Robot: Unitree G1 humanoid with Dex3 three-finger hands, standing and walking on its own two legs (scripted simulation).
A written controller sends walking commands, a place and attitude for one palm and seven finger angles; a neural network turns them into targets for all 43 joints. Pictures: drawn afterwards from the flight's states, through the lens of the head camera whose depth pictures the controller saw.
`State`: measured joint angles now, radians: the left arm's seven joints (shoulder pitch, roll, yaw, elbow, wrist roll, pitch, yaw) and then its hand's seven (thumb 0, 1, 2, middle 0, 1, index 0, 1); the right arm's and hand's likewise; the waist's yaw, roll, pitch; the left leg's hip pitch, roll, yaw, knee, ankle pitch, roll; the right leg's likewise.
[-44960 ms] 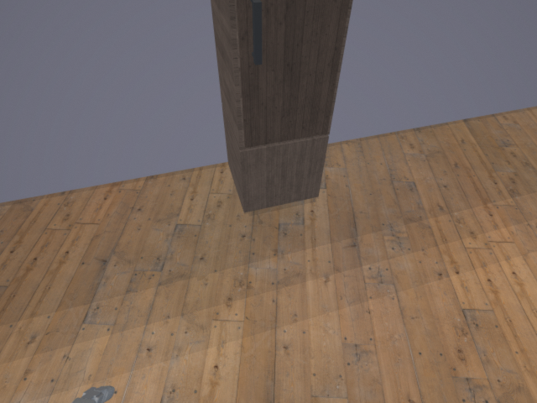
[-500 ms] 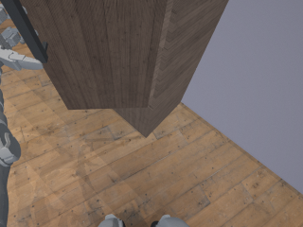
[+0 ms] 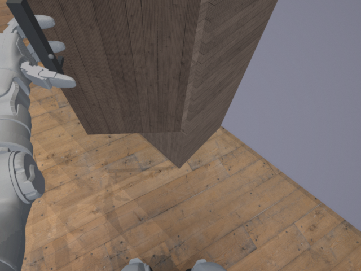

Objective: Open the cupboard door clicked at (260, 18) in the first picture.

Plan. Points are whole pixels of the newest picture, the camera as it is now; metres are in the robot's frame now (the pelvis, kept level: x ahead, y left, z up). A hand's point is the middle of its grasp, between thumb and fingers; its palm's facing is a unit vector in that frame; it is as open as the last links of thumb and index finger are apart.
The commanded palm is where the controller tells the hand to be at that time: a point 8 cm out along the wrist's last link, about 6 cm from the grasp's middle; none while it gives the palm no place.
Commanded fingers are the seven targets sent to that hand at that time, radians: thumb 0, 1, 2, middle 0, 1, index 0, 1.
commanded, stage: slide the fingers in behind the handle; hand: left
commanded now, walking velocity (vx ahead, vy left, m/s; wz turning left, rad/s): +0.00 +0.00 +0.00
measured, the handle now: (43, 37) +0.59 +0.23 +0.14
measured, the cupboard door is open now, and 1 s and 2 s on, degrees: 47 48 59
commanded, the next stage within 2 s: close the thumb around the handle in 0.26 s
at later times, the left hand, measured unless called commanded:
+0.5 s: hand (49, 56) +0.52 +0.21 +0.14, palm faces -0.03 -1.00 +0.01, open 13.5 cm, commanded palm +0.51 +0.25 +0.14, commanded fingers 0.00 -0.05 0.49 -0.33 -1.25 -0.33 -1.25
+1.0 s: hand (51, 53) +0.53 +0.20 +0.14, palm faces -0.02 -1.00 +0.01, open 5.5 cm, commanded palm +0.51 +0.25 +0.14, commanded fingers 0.00 0.90 0.90 -0.40 -1.35 -0.40 -1.35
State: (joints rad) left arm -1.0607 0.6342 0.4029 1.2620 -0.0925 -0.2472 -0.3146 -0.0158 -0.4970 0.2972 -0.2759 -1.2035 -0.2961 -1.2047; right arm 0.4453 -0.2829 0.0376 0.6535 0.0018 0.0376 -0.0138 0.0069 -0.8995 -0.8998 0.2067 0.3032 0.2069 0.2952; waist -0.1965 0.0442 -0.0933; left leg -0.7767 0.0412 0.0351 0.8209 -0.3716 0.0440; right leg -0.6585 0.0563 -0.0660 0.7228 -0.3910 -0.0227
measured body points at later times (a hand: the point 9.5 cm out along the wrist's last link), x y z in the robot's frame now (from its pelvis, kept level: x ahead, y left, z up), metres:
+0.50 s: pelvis +0.00 +0.00 +0.00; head +0.11 +0.01 +0.44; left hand +0.52 +0.26 +0.14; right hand -0.03 -0.28 -0.10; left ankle +0.00 +0.09 -0.70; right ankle -0.04 -0.11 -0.70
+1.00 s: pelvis +0.00 +0.00 +0.00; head +0.11 +0.02 +0.44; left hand +0.53 +0.26 +0.14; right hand -0.04 -0.26 -0.10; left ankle +0.00 +0.09 -0.70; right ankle -0.04 -0.11 -0.70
